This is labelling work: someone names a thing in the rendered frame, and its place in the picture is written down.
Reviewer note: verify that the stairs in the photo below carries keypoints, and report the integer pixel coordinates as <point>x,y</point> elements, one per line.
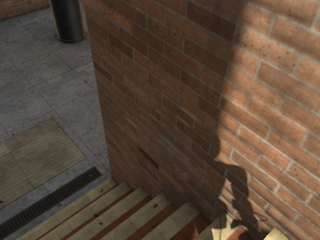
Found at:
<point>113,211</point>

